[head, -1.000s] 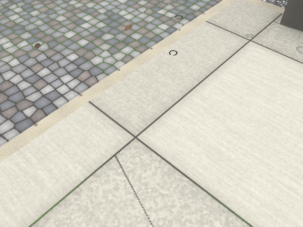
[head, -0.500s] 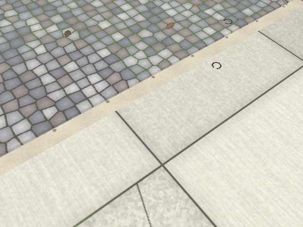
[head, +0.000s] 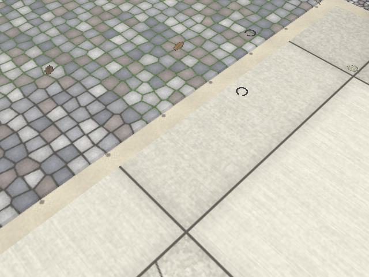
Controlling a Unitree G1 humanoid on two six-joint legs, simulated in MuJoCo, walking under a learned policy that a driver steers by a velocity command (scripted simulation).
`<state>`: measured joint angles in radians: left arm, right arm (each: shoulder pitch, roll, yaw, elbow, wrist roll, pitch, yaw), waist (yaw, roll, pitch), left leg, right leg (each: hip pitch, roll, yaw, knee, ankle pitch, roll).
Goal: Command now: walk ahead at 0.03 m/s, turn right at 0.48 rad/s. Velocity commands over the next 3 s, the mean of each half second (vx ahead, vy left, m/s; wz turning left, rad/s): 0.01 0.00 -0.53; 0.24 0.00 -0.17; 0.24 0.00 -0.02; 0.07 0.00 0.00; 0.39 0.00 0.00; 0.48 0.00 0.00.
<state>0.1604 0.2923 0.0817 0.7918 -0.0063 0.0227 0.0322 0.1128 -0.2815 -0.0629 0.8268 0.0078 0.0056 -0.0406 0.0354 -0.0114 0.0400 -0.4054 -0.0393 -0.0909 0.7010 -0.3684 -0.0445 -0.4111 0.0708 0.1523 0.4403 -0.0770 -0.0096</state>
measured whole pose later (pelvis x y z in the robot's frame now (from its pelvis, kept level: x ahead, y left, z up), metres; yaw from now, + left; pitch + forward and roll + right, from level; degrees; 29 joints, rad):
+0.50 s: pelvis +0.01 -0.01 +0.00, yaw -18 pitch +2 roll +0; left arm 0.13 0.30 0.08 0.65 -0.02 0.06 -0.01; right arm 0.18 -0.31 -0.08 0.79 0.02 0.01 -0.03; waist -0.04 0.01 0.04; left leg -0.24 0.12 0.16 0.54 -0.31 -0.04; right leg -0.29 -0.01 -0.03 0.53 -0.24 -0.01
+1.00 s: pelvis +0.11 -0.02 +0.00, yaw -21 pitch +2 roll -1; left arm 0.34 0.30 0.07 0.79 -0.02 -0.03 -0.01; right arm 0.15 -0.30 -0.05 0.80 0.02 -0.08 0.03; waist 0.04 -0.01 -0.03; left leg -0.36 0.03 0.03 0.51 -0.19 0.04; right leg -0.12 0.01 0.03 0.43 -0.36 -0.01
